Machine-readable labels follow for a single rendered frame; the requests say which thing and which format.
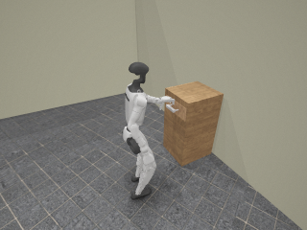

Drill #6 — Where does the right robot upper arm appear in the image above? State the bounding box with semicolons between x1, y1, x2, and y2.
128;93;147;131

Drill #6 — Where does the robot right foot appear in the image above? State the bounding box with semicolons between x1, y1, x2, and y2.
130;188;152;200

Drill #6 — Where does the right robot hand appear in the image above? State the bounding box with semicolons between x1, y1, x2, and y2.
142;153;156;172

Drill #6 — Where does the left robot hand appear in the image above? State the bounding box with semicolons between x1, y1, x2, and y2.
159;96;175;110

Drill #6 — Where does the handle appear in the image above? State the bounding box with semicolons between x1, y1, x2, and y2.
166;104;179;113

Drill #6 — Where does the robot right forearm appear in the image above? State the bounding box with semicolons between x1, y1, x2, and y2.
130;125;150;155

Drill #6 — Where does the cabinet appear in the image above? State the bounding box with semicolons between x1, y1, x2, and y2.
163;81;224;167

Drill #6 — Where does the humanoid robot torso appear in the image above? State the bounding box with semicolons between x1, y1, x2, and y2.
123;88;147;146

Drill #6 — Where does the drawer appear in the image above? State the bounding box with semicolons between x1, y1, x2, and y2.
166;95;187;121

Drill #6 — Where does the robot left forearm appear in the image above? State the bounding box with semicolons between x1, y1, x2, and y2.
146;94;163;104

